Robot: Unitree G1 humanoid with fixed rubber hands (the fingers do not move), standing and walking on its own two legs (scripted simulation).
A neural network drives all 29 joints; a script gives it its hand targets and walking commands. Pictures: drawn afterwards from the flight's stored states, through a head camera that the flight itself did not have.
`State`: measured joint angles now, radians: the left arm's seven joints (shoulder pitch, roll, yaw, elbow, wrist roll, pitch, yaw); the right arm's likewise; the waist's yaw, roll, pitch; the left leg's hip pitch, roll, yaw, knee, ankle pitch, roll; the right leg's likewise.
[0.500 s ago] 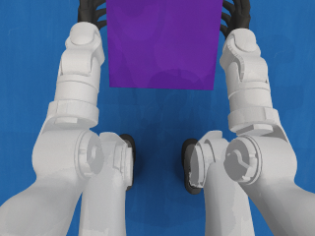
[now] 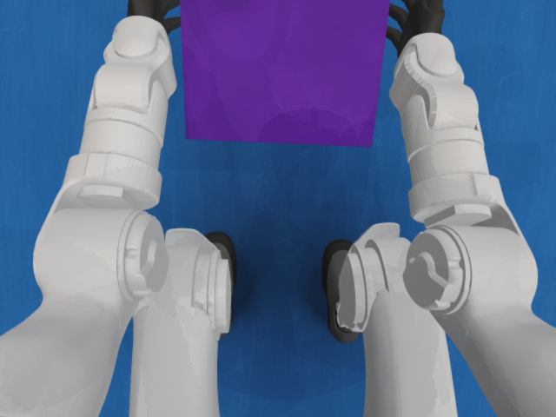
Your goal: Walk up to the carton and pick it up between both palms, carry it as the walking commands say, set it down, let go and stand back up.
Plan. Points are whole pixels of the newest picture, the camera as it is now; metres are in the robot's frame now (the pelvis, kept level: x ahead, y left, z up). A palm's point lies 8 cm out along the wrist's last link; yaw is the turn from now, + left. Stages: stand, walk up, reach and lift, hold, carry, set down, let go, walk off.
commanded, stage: set down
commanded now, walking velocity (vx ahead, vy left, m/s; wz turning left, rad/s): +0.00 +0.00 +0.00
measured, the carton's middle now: (283, 53) +0.54 +0.01 -0.23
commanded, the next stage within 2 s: none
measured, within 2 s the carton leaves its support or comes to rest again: rests again in 0.86 s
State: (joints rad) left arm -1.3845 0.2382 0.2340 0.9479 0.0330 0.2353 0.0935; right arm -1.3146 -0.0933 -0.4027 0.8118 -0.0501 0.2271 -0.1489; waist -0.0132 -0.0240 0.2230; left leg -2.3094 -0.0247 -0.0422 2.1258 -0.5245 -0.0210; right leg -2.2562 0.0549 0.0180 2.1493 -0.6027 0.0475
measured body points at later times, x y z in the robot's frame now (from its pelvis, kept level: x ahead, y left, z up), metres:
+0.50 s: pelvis +0.00 +0.00 -0.01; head +0.36 +0.02 +0.25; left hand +0.56 +0.16 -0.17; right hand +0.55 -0.14 -0.16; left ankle +0.12 +0.12 -0.35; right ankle +0.10 -0.13 -0.35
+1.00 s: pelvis +0.01 +0.00 -0.01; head +0.37 +0.01 +0.25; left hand +0.57 +0.15 -0.18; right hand +0.56 -0.15 -0.18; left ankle +0.12 +0.12 -0.35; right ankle +0.10 -0.13 -0.35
